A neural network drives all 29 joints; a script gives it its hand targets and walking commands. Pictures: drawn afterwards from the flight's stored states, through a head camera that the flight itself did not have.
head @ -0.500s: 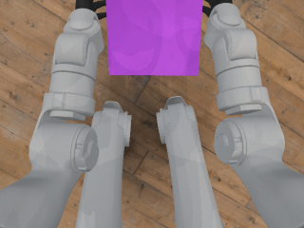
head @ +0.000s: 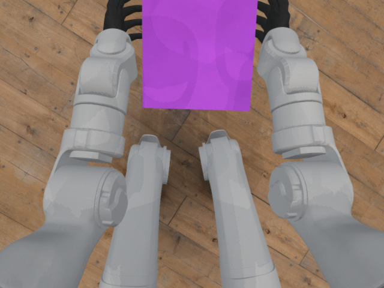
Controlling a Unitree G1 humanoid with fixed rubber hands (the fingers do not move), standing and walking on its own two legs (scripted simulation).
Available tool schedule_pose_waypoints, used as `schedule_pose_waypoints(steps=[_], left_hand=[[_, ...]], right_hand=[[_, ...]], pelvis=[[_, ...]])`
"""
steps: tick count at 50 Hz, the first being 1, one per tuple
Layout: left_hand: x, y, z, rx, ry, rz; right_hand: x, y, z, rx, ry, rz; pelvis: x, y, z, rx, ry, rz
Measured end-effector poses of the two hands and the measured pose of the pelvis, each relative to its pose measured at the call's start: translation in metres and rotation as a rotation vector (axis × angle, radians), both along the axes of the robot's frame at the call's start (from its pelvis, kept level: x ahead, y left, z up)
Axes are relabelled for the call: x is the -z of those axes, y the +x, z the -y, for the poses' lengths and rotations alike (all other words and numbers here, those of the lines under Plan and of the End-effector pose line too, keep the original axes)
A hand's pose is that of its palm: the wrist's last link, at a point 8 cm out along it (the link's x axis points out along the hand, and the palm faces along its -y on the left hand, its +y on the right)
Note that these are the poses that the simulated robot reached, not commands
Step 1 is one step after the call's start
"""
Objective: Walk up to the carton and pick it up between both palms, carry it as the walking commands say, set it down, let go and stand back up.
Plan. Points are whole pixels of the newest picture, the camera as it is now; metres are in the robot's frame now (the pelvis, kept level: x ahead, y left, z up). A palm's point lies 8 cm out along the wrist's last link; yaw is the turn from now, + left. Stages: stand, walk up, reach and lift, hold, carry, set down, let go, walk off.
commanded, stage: reach and lift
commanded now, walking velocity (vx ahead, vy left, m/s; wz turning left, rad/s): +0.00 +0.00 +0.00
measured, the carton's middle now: (193, 54) +0.50 -0.03 -0.15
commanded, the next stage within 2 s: none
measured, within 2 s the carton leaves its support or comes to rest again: neither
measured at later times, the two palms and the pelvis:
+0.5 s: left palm (106, 33) +0.49 +0.10 -0.02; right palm (296, 30) +0.49 -0.16 -0.01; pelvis -0.01 +0.00 +0.05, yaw +0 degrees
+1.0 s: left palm (90, 20) +0.47 +0.09 +0.05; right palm (335, 22) +0.47 -0.16 +0.06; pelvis +0.00 +0.00 +0.11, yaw +0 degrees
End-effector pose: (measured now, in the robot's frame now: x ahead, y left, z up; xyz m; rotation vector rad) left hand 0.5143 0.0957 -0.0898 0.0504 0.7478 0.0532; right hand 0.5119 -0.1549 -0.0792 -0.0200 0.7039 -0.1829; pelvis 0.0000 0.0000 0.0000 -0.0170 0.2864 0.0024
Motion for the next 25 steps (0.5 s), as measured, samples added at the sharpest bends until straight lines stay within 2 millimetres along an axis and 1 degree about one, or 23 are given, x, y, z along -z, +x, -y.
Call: schedule_pose_waypoints(steps=[5, 9, 14, 25], left_hand=[[-0.012, -0.010, -0.002, 0.014, 0.021, -0.012], [-0.019, -0.014, -0.003, -0.001, 0.010, -0.038], [-0.034, -0.017, -0.002, 0.006, 0.016, -0.018], [-0.070, -0.026, 0.000, 0.001, 0.003, -0.001]], right_hand=[[-0.009, -0.010, -0.002, 0.004, 0.016, -0.013], [-0.014, -0.016, -0.002, 0.005, 0.017, -0.037], [-0.029, -0.020, -0.001, -0.002, 0.009, -0.019], [-0.070, -0.026, 0.000, 0.005, 0.005, -0.002]], pelvis=[[-0.011, 0.001, -0.002, -0.006, -0.005, 0.018], [-0.019, -0.001, -0.003, -0.004, -0.007, 0.030], [-0.027, -0.004, -0.004, -0.007, -0.006, 0.046], [-0.046, -0.013, -0.004, 0.001, 0.006, 0.093]])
